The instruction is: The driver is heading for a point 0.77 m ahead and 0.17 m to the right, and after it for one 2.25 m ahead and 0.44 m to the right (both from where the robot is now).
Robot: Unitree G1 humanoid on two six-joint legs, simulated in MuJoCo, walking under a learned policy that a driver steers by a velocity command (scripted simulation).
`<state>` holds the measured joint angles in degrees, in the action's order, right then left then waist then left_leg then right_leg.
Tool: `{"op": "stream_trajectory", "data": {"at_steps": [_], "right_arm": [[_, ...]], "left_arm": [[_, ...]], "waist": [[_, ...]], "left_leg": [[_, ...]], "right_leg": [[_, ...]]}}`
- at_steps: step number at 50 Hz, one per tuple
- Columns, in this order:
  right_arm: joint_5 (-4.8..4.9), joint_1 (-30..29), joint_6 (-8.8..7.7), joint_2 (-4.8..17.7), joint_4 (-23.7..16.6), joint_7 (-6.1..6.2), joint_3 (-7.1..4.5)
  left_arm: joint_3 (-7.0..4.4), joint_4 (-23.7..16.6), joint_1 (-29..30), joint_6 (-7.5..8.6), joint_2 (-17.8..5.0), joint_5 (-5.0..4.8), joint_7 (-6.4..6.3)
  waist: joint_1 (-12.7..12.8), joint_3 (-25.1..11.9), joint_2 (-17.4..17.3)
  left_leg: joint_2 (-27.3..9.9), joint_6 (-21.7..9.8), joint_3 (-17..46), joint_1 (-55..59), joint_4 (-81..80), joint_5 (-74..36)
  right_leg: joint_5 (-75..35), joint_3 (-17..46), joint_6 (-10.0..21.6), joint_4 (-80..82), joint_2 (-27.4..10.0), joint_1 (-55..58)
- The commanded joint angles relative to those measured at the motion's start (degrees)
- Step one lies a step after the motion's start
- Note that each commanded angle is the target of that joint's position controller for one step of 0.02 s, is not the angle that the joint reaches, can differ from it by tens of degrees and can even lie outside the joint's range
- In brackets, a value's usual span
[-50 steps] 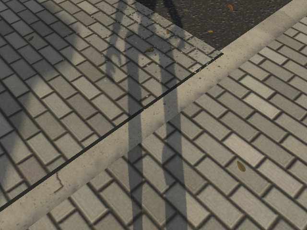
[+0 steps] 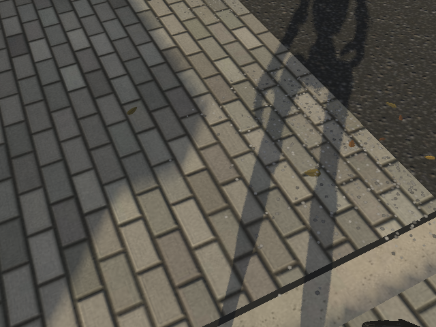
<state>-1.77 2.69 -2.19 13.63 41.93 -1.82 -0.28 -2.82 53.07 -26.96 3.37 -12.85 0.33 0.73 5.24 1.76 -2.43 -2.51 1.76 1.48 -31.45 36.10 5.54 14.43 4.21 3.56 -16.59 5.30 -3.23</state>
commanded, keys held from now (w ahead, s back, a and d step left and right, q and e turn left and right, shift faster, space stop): w+e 0.80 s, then w+q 0.20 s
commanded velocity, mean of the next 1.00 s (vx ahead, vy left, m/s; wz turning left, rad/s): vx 0.50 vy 0.00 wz -0.47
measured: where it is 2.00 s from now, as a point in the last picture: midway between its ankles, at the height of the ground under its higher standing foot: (329, 180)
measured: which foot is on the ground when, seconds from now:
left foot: up 0.00-0.06, down 0.08-0.64, up 0.66-1.00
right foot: down 0.00-0.08, up 0.10-0.60, down 0.62-1.00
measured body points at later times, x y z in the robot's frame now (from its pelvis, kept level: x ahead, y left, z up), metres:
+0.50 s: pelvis +0.23 +0.01 +0.00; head +0.26 +0.00 +0.44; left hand +0.49 +0.18 -0.11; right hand +0.14 -0.25 -0.13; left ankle +0.15 +0.12 -0.74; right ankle +0.34 -0.15 -0.70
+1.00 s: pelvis +0.47 -0.13 -0.01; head +0.50 -0.14 +0.44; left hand +0.61 +0.12 -0.14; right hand +0.51 -0.43 -0.11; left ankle +0.69 -0.10 -0.71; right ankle +0.36 -0.13 -0.74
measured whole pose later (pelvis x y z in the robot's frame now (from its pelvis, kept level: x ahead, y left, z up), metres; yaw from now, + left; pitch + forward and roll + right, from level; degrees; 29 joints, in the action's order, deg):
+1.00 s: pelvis +0.47 -0.13 -0.01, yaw -29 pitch +0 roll -2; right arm -1.3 5.3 -2.0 15.3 43.7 -2.4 -2.3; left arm -3.2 52.5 -20.9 4.1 -15.8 1.1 -0.3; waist 3.0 3.3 -2.9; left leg -4.5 -1.2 0.4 -32.8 33.8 -7.3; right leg 15.4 1.9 7.3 -13.3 9.7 2.5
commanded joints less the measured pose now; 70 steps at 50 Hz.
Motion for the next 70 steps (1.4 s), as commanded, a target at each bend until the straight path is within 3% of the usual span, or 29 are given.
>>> {"op": "stream_trajectory", "data": {"at_steps": [1, 3, 4, 5, 6, 7, 8, 10, 15, 24, 28, 30, 31, 32, 33, 35, 37, 39, 44, 53, 56, 58, 59, 60, 61, 63, 64, 66, 70], "right_arm": [[0.51, -1.5, -1.48, 5.5, -4.0, 0.60, -1.39], [0.35, 6.4, -2.44, 7.3, -1.5, 1.34, -2.27], [-0.52, 13.0, -3.36, 10.0, -0.1, 2.09, -3.21], [-1.68, 20.3, -3.57, 14.9, -0.4, 3.00, -4.23], [-0.88, 18.7, -2.43, 17.1, -0.1, 2.97, -5.17], [-0.59, 14.8, -1.90, 10.8, -1.1, 2.79, -3.94], [-0.22, 11.8, -2.06, 7.1, -1.7, 2.50, -3.04], [0.02, 11.3, -2.77, 5.1, -0.9, 2.37, -2.44], [0.95, 15.1, -4.44, 6.2, 1.8, 2.07, -3.21], [0.78, 20.4, -3.37, 8.7, 6.1, 2.26, -4.09], [0.53, 20.5, -2.25, 11.0, 7.3, 2.88, -4.60], [0.73, 20.7, -1.03, 12.3, 7.6, 3.07, -4.74], [0.90, 19.2, -0.75, 12.3, 7.1, 3.23, -4.80], [1.84, 20.5, -0.93, 7.7, 3.3, 1.94, -3.60], [0.71, 15.2, -1.69, 9.0, 0.3, 1.67, -3.86], [1.28, 11.0, -2.89, 9.2, -0.4, 1.27, -3.51], [-0.25, 12.0, -1.86, 9.0, 0.5, 0.85, -3.77], [-1.11, 11.7, -0.19, 7.3, 0.2, 0.63, -3.63], [-0.27, 4.1, 0.06, 5.7, -1.5, -0.06, -3.06], [0.90, -4.5, -1.24, 6.8, -2.5, -1.16, -3.14], [0.03, 2.1, -1.65, 7.3, 0.4, -0.59, -3.75], [-0.75, 19.9, -2.24, 8.6, 7.4, 0.16, -4.68], [-1.42, 28.5, -2.23, 10.7, 10.1, 0.29, -5.30], [-0.72, 29.3, -2.19, 12.9, 9.5, -0.13, -5.49], [1.57, 26.7, -1.57, 14.6, 8.5, -0.06, -6.66], [1.07, 17.7, -0.72, 9.3, 6.7, 0.78, -5.34], [0.89, 17.6, -0.74, 8.6, 7.2, 1.15, -4.80], [1.82, 18.1, -1.55, 8.7, 8.5, 1.52, -4.47], [2.09, 19.7, -1.91, 10.1, 9.2, 1.33, -5.00]], "left_arm": [[-2.66, -4.0, 1.9, 0.49, -10.9, 0.33, -0.39], [-2.98, -4.9, 4.2, 0.35, -11.4, 0.36, -0.63], [-2.65, -5.5, 4.4, 0.60, -9.8, 0.03, -0.42], [-1.53, -8.0, 3.2, 0.82, -5.2, -1.12, -0.38], [-1.59, -9.0, -1.6, 0.27, -5.4, -1.30, -0.55], [-2.30, -6.6, 0.0, -0.80, -8.9, 0.05, -0.87], [-2.40, -6.5, 2.8, -1.02, -8.3, 0.50, -0.19], [-2.30, -7.0, 5.4, -1.96, -6.7, 1.35, 0.68], [-1.95, -9.4, 11.3, -3.67, -5.7, 1.51, 2.29], [-0.04, -15.4, 27.7, -3.13, -4.4, 1.61, 4.03], [-0.75, -15.4, 25.7, -3.31, -6.4, 2.38, 3.39], [-1.75, -12.7, 16.3, -2.75, -7.9, 2.76, 2.50], [-2.56, -9.5, 7.9, -2.20, -9.1, 3.35, 1.67], [-4.61, -8.9, 3.1, -2.43, -16.0, 3.71, 0.54], [-4.91, -9.3, 2.7, -2.88, -17.3, 1.28, 0.01], [-3.84, -9.0, 7.6, -2.90, -14.1, 0.53, -0.74], [-2.90, -9.1, 12.1, -2.31, -11.0, 0.20, -1.02], [-2.69, -8.3, 11.9, -1.02, -10.7, -0.24, -0.98], [-2.10, -5.2, 8.7, 0.58, -9.8, 0.20, -0.51], [-1.75, -0.1, 2.6, 1.84, -11.3, 2.25, -2.96], [-1.53, 1.2, 2.4, 1.94, -12.0, 2.15, -3.23], [-1.28, 0.9, 6.0, 1.43, -11.6, 1.94, -2.90], [-0.63, -0.6, 8.7, 1.97, -8.7, 1.47, -2.65], [-0.08, -1.8, 2.2, 2.70, -5.7, 0.03, -2.31], [0.02, -2.6, 4.5, 2.85, -8.9, 0.43, -2.38], [0.13, -4.8, 13.9, 3.39, -10.3, 1.23, -1.46], [0.07, -5.6, 14.8, 2.50, -10.0, 2.14, -0.97], [0.57, -6.2, 14.6, 0.25, -8.1, 2.86, -0.19], [1.66, -10.0, 22.1, -0.40, -5.9, 2.12, 0.44]], "waist": [[-3.3, -0.7, 7.9], [-7.3, -2.5, 5.8], [-10.1, -6.6, 1.4], [-12.2, -15.3, -7.9], [-8.7, -15.8, -16.9], [-7.4, -8.0, -6.2], [-6.7, -3.4, -1.6], [-5.4, -0.4, -2.4], [-4.8, -0.6, -2.2], [-8.3, 3.0, -2.0], [-6.0, 0.9, -2.9], [-2.0, -4.6, -2.6], [2.1, -8.6, -0.9], [2.1, -15.0, 12.0], [1.8, -17.5, 12.3], [-1.0, -5.7, 3.1], [-5.1, -0.9, 1.7], [-6.2, -1.8, 3.0], [-4.5, 0.6, 5.1], [-0.7, 6.4, 2.0], [-3.1, 1.7, 1.9], [-10.9, -4.8, 1.1], [-13.9, -8.5, -4.1], [-8.1, -15.0, -9.1], [-10.5, -17.7, -2.4], [-8.4, -3.6, 4.0], [-6.8, -1.5, 4.1], [-4.1, 1.0, 2.9], [-5.4, 1.1, -0.2]], "left_leg": [[2.7, -0.6, -1.3, 9.9, -2.8, 0.1], [3.6, -2.1, -1.0, 20.3, -8.9, 2.9], [-1.1, -4.0, 3.5, 29.7, -12.0, 5.7], [-16.4, -7.4, 19.9, 42.1, -16.3, 19.2], [-23.0, -12.5, 38.9, 43.8, -22.9, 25.8], [-20.7, -12.7, 34.5, 37.3, -23.0, 28.7], [-17.9, -12.0, 26.5, 31.7, -23.7, 22.4], [-13.9, -10.4, 14.7, 26.5, -25.6, 7.7], [-12.0, -10.5, 2.8, 28.2, -27.4, -9.9], [-11.7, -9.7, -9.6, 31.9, -26.8, -16.4], [-12.6, -8.0, -14.2, 36.6, -16.2, -38.7], [-12.1, -7.6, -15.6, 34.5, 0.7, -44.6], [-11.3, -5.7, -15.6, 29.0, 13.7, -36.7], [-4.1, -1.7, -16.0, 2.1, 35.7, -5.7], [2.8, -0.6, -7.0, -9.9, 44.4, 24.0], [-2.9, -1.4, -0.9, -10.3, 34.9, 15.6], [-4.5, -0.8, -0.7, -2.8, 25.9, 13.2], [-3.4, 0.3, -0.9, 1.3, 21.8, 9.7], [-2.9, 0.0, -2.3, 0.4, 6.8, -5.2], [0.1, -6.3, 0.4, -1.6, -10.6, -12.9], [4.4, -8.3, -3.8, 7.8, -12.9, -7.4], [5.5, -10.9, -5.3, 24.9, -15.9, -10.7], [-4.2, -15.4, 4.4, 41.1, -8.9, -24.7], [-17.4, -22.8, 26.6, 58.0, -3.0, -45.9], [-19.1, -27.3, 31.7, 57.8, -9.3, -28.8], [-14.1, -23.0, 25.9, 38.7, -18.9, -13.1], [-12.9, -22.1, 25.1, 32.7, -19.9, -17.1], [-8.2, -19.0, 19.5, 23.9, -22.5, -21.0], [-1.5, -15.1, 13.0, 19.7, -23.0, -28.8]], "right_leg": [[-22.3, 11.8, 6.6, 0.0, -13.7, -6.2], [-21.9, 12.8, 5.2, -7.8, -12.3, -8.1], [-18.4, 10.2, 4.0, -19.0, -8.6, -11.7], [-0.7, 3.7, 2.1, -35.1, -3.7, -20.1], [17.5, -0.9, 1.8, -44.4, 0.3, -31.9], [13.3, 0.7, 2.2, -49.8, -4.0, -34.8], [8.5, 1.0, 1.8, -49.6, -5.8, -34.1], [4.7, 0.1, 0.4, -47.3, -8.5, -32.1], [-3.3, -1.2, -1.6, -46.1, -9.7, -36.2], [-12.7, -8.5, 0.2, -22.8, -8.6, -33.0], [-3.1, -12.1, 4.6, -19.7, -4.4, -25.1], [1.2, -12.9, 7.8, -15.6, 0.0, -12.5], [-5.7, -9.5, 9.3, -10.1, -0.9, -1.2], [0.2, 12.3, 16.9, -10.3, -14.8, 22.0], [-6.2, 30.3, 19.2, -3.9, -22.0, 25.2], [-16.0, 20.0, 15.7, -0.6, -19.7, 12.3], [-17.7, 13.9, 12.6, 2.6, -14.9, 0.8], [-18.9, 11.6, 12.2, 4.3, -12.0, -3.3], [-16.9, 6.9, 10.5, 7.5, -9.7, -5.1], [-21.1, 1.9, 6.4, 5.1, -15.3, 9.5], [-43.0, -1.6, 4.6, -7.8, -14.1, 13.1], [-47.2, -5.9, 2.9, -33.4, -10.2, 6.0], [-14.0, -8.5, 2.1, -57.3, -4.8, -13.0], [19.2, -4.0, -0.2, -71.1, 0.6, -33.4], [12.8, -0.1, -0.8, -70.5, -2.5, -40.0], [4.6, -0.3, -1.8, -61.3, -7.6, -39.8], [4.9, -0.6, -2.6, -59.1, -8.3, -37.3], [4.3, -1.7, -4.9, -48.8, -9.7, -31.5], [-7.2, -5.7, -6.3, -32.9, -8.0, -28.4]]}}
